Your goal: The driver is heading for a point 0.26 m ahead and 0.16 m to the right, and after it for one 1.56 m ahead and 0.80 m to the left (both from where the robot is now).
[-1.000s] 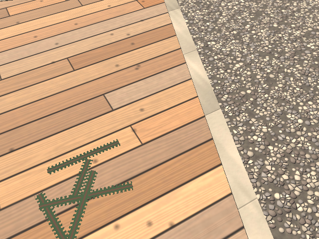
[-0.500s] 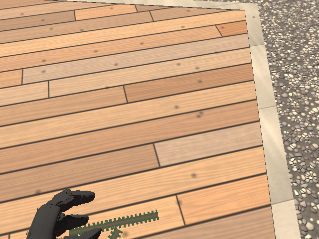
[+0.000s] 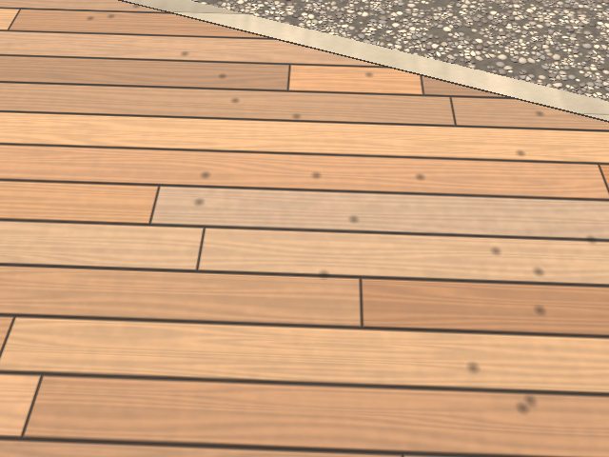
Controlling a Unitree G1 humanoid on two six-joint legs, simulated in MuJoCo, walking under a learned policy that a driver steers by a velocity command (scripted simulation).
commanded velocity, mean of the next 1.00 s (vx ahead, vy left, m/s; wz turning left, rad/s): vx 1.00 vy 0.00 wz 0.49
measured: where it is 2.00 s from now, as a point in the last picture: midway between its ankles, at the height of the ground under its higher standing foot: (154, 88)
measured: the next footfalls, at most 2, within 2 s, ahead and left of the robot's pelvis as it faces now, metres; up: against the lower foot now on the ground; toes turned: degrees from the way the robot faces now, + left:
right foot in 0.32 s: +0.51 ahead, -0.13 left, +0.00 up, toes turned -6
left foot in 0.78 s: +0.93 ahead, +0.09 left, +0.00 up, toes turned +21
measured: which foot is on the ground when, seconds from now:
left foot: down 0.00-0.34, up 0.36-0.76, down 0.78-1.00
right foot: up 0.00-0.30, down 0.32-0.78, up 0.80-1.00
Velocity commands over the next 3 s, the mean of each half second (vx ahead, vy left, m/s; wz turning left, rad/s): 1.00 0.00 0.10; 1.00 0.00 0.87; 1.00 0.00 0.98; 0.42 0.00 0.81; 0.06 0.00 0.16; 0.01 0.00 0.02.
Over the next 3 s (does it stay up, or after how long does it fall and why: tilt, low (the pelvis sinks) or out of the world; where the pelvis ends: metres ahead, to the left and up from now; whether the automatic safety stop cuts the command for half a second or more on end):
stays up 1.51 0.71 0.01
